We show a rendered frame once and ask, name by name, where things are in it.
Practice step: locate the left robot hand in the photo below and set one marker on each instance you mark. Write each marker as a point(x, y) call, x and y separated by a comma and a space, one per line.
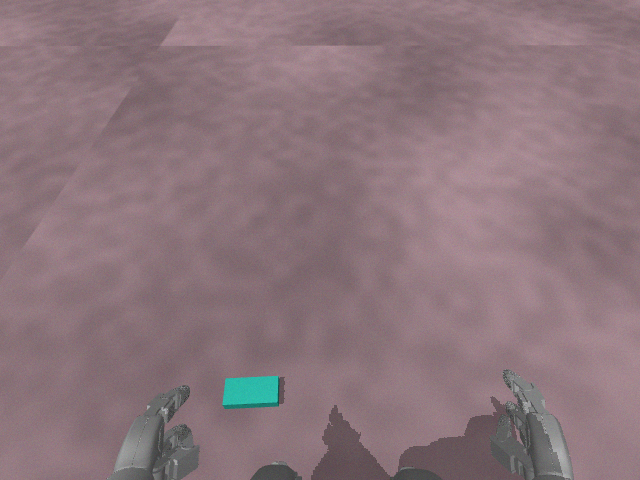
point(169, 456)

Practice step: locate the small box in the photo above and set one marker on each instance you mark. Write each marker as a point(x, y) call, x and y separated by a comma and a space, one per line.
point(251, 392)

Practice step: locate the right robot hand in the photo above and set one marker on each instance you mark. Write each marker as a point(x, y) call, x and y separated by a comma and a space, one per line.
point(540, 432)

